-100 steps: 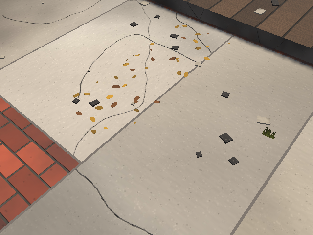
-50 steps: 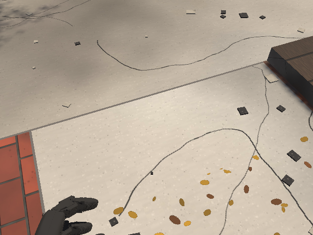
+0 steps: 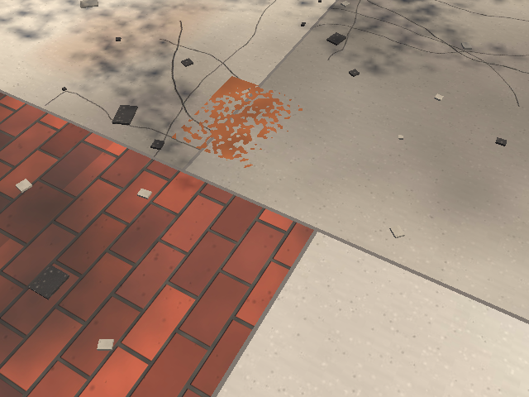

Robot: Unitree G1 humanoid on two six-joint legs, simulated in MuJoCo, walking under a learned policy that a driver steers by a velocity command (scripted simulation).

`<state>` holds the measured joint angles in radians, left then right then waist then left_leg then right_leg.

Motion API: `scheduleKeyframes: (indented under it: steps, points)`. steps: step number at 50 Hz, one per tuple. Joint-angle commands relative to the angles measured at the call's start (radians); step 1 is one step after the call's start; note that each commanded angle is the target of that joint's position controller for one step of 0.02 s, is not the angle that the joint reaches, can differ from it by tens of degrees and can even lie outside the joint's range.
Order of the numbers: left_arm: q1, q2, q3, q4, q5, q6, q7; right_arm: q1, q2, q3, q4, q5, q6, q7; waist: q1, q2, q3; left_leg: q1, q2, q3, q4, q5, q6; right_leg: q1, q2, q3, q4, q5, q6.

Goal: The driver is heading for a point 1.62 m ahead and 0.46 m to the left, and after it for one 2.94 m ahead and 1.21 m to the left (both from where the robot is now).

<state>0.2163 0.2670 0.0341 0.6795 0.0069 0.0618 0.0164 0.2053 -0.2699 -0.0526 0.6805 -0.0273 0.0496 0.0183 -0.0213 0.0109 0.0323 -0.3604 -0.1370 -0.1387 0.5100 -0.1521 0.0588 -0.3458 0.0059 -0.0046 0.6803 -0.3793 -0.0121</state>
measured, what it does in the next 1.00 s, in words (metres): steps on the spot: right foot, then left foot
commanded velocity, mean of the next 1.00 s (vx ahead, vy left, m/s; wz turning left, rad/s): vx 0.00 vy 0.00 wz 0.07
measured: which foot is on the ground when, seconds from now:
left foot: down 0.00-0.04, up 0.06-0.30, down 0.32-1.00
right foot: up 0.00-0.00, down 0.02-1.00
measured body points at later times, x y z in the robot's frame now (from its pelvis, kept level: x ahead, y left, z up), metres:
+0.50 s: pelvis -0.01 +0.00 +0.01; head +0.00 +0.01 +0.46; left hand +0.08 +0.25 -0.12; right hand +0.11 -0.25 -0.11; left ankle -0.04 +0.10 -0.73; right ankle +0.00 -0.11 -0.73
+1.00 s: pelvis -0.02 +0.00 +0.01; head -0.01 +0.01 +0.46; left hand +0.00 +0.25 -0.14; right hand +0.03 -0.25 -0.14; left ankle -0.04 +0.10 -0.73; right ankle +0.00 -0.11 -0.73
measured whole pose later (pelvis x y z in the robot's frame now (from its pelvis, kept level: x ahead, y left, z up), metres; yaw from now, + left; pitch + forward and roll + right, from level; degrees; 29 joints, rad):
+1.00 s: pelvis -0.02 +0.00 +0.01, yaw +2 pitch -2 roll +0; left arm 0.25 0.21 0.01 1.04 0.01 0.01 0.02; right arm 0.23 -0.21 0.00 1.09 -0.01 0.00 -0.04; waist 0.02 -0.01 0.03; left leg -0.12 -0.06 -0.06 0.37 -0.23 0.04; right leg -0.18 -0.01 -0.03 0.39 -0.19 -0.01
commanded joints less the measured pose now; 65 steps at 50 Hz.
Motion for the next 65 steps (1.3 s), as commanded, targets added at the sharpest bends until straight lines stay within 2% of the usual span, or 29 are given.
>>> scheduleKeyframes:
  steps: [1, 2, 3, 4, 5, 6, 7, 9, 12, 14, 15, 16, 17, 18, 19, 21, 29, 36, 47, 65]
  points:
    - [0.086, 0.075, 0.017, -0.045, 0.013, -0.029, 0.011, -0.012, -0.112, -0.026, -0.047, 0.017, -0.01, -0.013, 0.042, 0.043, -0.091, -0.02, 0.208, -0.267, -0.081, -0.005, 0.063, 0.216, -0.032, 0.037, -0.296, 0.099, -0.041]
    - [0.076, 0.132, 0.02, -0.063, 0.035, -0.041, 0.016, 0.029, -0.045, -0.009, -0.049, 0.018, -0.015, -0.019, 0.017, -0.14, -0.1, -0.076, 0.111, -0.165, 0.079, -0.196, 0.005, 0.247, -0.249, 0.269, -0.428, 0.043, -0.08]
    - [0.014, 0.196, 0.036, -0.071, 0.031, -0.042, 0.009, -0.011, -0.085, -0.02, -0.062, 0.013, -0.014, -0.019, 0.02, -0.271, -0.011, -0.1, -0.03, 0.005, 0.174, -0.34, -0.02, 0.072, -0.377, 0.437, -0.482, 0.141, -0.185]
    - [0.003, 0.158, 0.03, -0.069, 0.025, -0.048, 0.005, -0.018, -0.124, -0.034, -0.049, -0.006, -0.013, -0.016, 0.018, -0.183, 0.015, -0.041, 0.015, -0.013, 0.316, -0.35, -0.032, 0.011, -0.369, 0.401, -0.481, 0.192, -0.221]
    - [-0.034, 0.124, 0.02, -0.067, 0.017, -0.053, 0.004, 0.004, -0.118, -0.037, -0.027, 0.002, -0.012, -0.009, -0.009, -0.143, 0.013, -0.021, 0.016, -0.011, 0.371, -0.308, -0.037, 0.01, -0.317, 0.329, -0.459, 0.236, -0.213]
    - [-0.063, 0.114, 0.018, -0.069, 0.018, -0.054, 0.005, 0.029, -0.11, -0.037, -0.005, 0.011, -0.011, -0.006, -0.024, -0.127, 0.009, -0.009, 0.015, -0.005, 0.411, -0.276, -0.047, 0.025, -0.265, 0.253, -0.433, 0.311, -0.191]
    - [-0.074, 0.114, 0.018, -0.064, 0.014, -0.057, 0.009, 0.042, -0.1, -0.035, 0.005, 0.01, -0.009, -0.004, -0.028, -0.147, -0.009, -0.018, 0.021, 0.004, 0.418, -0.261, -0.056, 0.076, -0.237, 0.208, -0.406, 0.399, -0.18]
    - [-0.05, 0.102, 0.016, -0.051, 0.009, -0.057, 0.008, 0.045, -0.069, -0.02, 0.022, 0.012, -0.008, -0.003, -0.007, -0.148, -0.043, -0.012, 0.034, 0.039, 0.333, -0.283, -0.076, 0.175, -0.201, 0.146, -0.348, 0.541, -0.169]
    - [0.016, 0.112, 0.022, -0.014, 0.008, -0.049, 0.001, -0.009, -0.036, 0.001, 0.019, 0.021, -0.002, -0.009, 0.045, -0.182, -0.069, 0.046, 0.064, 0.105, 0.114, -0.305, -0.077, 0.265, -0.199, 0.147, -0.29, 0.614, -0.175]
    - [0.021, 0.125, 0.029, 0.006, 0.003, -0.04, -0.002, 0.022, -0.032, 0.008, 0.043, 0.025, -0.006, -0.018, 0.024, -0.178, -0.078, 0.15, 0.065, 0.132, -0.109, -0.138, -0.061, 0.257, -0.184, 0.143, -0.245, 0.649, -0.149]
    - [0.028, 0.121, 0.03, 0.012, 0.002, -0.041, -0.002, 0.024, -0.047, 0.009, 0.051, 0.018, -0.014, -0.023, 0.021, -0.157, -0.081, 0.232, 0.094, 0.087, -0.199, -0.004, -0.046, 0.211, -0.181, 0.147, -0.237, 0.621, -0.114]
    - [0.038, 0.104, 0.026, 0.006, 0.003, -0.047, -0.006, 0.02, -0.086, 0.007, 0.05, 0.006, -0.026, -0.028, 0.038, -0.102, -0.107, 0.31, 0.168, -0.005, -0.206, 0.078, -0.028, 0.157, -0.166, 0.142, -0.229, 0.526, -0.073]
    - [0.062, 0.069, 0.017, -0.009, -0.006, -0.053, -0.014, -0.026, -0.149, -0.006, 0.055, 0.006, -0.032, -0.032, 0.094, 0.062, -0.087, 0.264, 0.244, -0.089, -0.143, 0.23, 0.014, 0.133, -0.079, 0.066, -0.247, 0.341, -0.037]
    - [0.034, 0.064, 0.011, 0.013, 0.0, -0.049, -0.011, -0.041, -0.089, 0.008, 0.061, 0.017, -0.038, -0.03, 0.067, 0.068, -0.088, 0.193, 0.261, -0.089, -0.141, 0.193, 0.032, 0.205, -0.058, 0.044, -0.28, 0.204, -0.018]
    - [0.002, 0.072, 0.014, 0.02, 0.006, -0.045, -0.01, -0.051, -0.066, 0.017, 0.065, 0.016, -0.043, -0.03, 0.055, 0.068, -0.054, 0.164, 0.241, -0.078, -0.152, 0.122, 0.02, 0.211, -0.056, 0.047, -0.287, 0.2, -0.011]
    - [-0.013, 0.09, 0.021, 0.035, 0.008, -0.044, -0.011, -0.032, -0.079, 0.018, 0.091, 0.013, -0.048, -0.041, 0.04, 0.072, -0.029, 0.153, 0.212, -0.061, -0.164, 0.08, 0.004, 0.216, -0.068, 0.052, -0.281, 0.267, -0.021]
    - [0.01, 0.072, 0.014, 0.125, 0.007, -0.05, -0.006, -0.009, -0.077, 0.022, 0.18, 0.016, -0.052, -0.05, 0.037, 0.01, 0.0, 0.161, 0.204, -0.053, -0.186, 0.028, 0.011, 0.193, -0.081, 0.061, -0.324, 0.252, -0.014]
    - [0.03, 0.068, 0.012, 0.212, 0.007, -0.054, -0.001, -0.001, -0.071, 0.025, 0.265, 0.018, -0.057, -0.054, 0.039, -0.009, 0.001, 0.165, 0.2, -0.048, -0.208, 0.015, 0.014, 0.203, -0.091, 0.068, -0.341, 0.247, -0.015]
    - [0.061, 0.046, -0.003, 0.326, 0.008, -0.055, 0.01, 0.038, -0.045, 0.034, 0.373, 0.02, -0.058, -0.06, 0.039, -0.008, 0.011, 0.159, 0.193, -0.036, -0.22, 0.019, 0.013, 0.209, -0.098, 0.071, -0.344, 0.242, -0.021]
    - [0.097, -0.004, -0.021, 0.424, 0.007, -0.059, 0.021, 0.107, 0.009, 0.049, 0.461, 0.02, -0.058, -0.066, 0.033, -0.014, 0.028, 0.166, 0.19, -0.018, -0.203, 0.054, 0.005, 0.198, -0.099, 0.071, -0.339, 0.259, -0.026]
